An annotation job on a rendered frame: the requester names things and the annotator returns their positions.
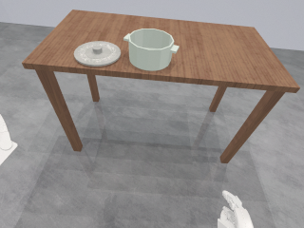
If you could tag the lid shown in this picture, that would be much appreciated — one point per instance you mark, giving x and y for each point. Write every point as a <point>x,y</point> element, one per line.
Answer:
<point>84,54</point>

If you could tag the pot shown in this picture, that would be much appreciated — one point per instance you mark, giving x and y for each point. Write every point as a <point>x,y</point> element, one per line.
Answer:
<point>150,49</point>

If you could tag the table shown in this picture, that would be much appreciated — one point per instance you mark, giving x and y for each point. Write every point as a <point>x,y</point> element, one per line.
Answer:
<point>209,54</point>

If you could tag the knob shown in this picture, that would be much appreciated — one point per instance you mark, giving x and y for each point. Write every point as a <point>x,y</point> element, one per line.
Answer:
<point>97,49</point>

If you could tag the left robot hand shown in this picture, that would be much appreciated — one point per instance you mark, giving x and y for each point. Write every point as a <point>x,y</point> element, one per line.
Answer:
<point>7,146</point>

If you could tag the right robot hand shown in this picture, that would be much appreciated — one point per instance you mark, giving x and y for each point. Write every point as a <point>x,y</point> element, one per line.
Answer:
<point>240,218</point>

